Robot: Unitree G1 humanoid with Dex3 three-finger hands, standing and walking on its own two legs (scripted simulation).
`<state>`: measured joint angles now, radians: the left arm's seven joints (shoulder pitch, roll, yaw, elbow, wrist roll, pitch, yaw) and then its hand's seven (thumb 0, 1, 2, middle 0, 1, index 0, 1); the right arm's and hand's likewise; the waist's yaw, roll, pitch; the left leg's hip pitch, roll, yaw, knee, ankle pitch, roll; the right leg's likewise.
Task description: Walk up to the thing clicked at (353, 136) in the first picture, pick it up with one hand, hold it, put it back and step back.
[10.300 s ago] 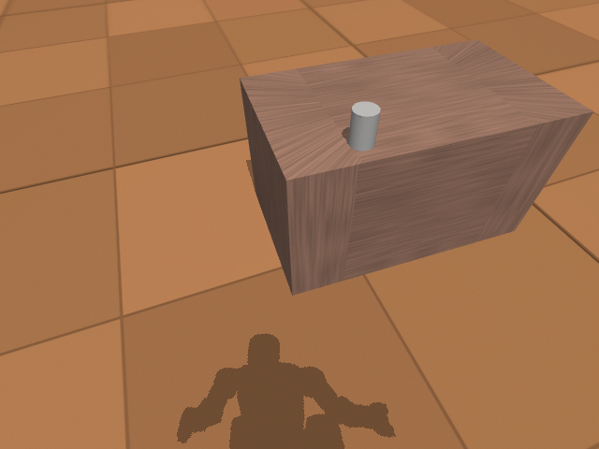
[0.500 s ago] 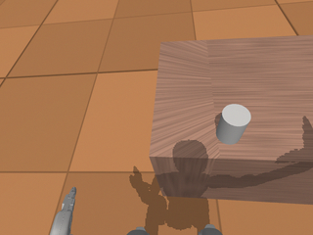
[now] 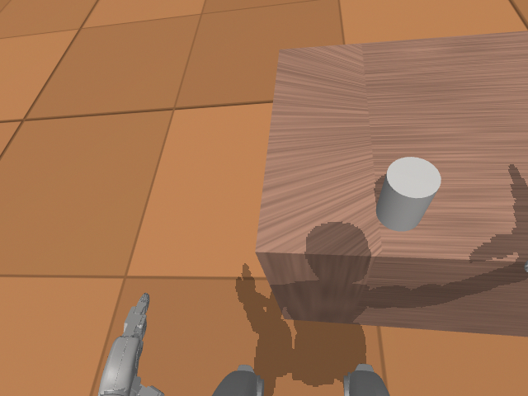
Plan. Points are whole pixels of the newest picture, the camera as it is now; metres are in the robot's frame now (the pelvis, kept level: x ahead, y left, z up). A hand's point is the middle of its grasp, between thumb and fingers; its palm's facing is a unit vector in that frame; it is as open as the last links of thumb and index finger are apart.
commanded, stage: approach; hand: right
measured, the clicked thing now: (405, 196) +0.46 -0.18 -0.04
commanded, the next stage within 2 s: close in in 0.04 s
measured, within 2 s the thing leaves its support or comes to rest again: neither
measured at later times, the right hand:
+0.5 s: hand (433, 207) +0.43 -0.22 -0.03, palm faces +0.05 +1.00 +0.04, open 17.7 cm
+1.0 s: hand (406, 204) +0.44 -0.18 -0.04, palm faces +0.07 +1.00 +0.03, open 17.4 cm
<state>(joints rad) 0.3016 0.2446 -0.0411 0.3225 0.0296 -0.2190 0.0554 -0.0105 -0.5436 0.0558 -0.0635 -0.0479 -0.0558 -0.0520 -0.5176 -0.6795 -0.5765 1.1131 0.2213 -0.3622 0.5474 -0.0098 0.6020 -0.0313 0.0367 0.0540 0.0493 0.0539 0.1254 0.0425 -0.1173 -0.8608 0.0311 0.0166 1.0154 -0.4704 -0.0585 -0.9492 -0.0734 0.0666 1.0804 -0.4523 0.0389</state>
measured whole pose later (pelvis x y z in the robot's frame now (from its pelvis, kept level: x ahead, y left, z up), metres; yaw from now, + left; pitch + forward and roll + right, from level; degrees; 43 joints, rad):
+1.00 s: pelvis -0.01 +0.01 -0.04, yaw +2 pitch +23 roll +4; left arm 0.46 0.24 0.08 -0.10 0.06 -0.07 -0.02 -0.01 -0.59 0.11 -0.05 -0.03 -0.03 -0.06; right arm -0.53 -0.35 -0.44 0.90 0.08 -0.47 0.17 -0.01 0.53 0.00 0.09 0.03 0.09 0.03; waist 0.20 0.01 -0.15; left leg -1.08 0.01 0.00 1.24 -0.55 -0.05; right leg -1.16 -0.09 0.08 1.29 -0.53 0.05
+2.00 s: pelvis -0.01 +0.00 -0.04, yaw +2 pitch +22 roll +3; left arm 0.47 0.25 0.09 -0.11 0.06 -0.01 -0.03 -0.01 -0.53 0.06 -0.05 -0.05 -0.05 -0.04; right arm -0.59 -0.37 -0.46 0.95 0.05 -0.44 0.12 0.00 0.47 -0.82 0.76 0.90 0.77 0.91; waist 0.21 0.01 -0.15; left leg -1.06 0.01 -0.01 1.21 -0.53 -0.06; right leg -1.14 -0.09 0.07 1.26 -0.52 0.05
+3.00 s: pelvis +0.00 +0.01 +0.01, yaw +1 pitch +14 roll +1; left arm 0.43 0.23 0.07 0.08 0.02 -0.01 0.00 -0.01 -0.51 0.04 -0.05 -0.05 -0.06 -0.04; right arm -0.50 -0.28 -0.35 0.76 0.09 -0.32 0.10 0.00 0.61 -1.04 0.68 1.11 0.69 1.13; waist 0.11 0.00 -0.12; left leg -0.78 0.03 -0.03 1.00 -0.47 -0.05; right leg -0.83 -0.08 0.02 1.02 -0.44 0.05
